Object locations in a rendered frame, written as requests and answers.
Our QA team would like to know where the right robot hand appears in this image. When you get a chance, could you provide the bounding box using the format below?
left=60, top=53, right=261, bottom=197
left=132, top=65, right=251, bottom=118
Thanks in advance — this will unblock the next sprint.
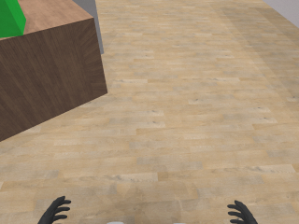
left=227, top=200, right=258, bottom=224

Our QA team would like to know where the left robot hand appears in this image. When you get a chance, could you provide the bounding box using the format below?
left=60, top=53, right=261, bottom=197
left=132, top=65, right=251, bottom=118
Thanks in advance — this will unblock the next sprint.
left=37, top=196, right=71, bottom=224

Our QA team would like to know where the carton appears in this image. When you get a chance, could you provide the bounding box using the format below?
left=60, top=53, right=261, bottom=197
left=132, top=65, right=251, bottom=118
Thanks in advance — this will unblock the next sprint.
left=0, top=0, right=26, bottom=38

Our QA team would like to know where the pedestal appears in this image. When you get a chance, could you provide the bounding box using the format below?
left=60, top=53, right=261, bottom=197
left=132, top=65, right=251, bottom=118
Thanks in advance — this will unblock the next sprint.
left=0, top=0, right=108, bottom=142

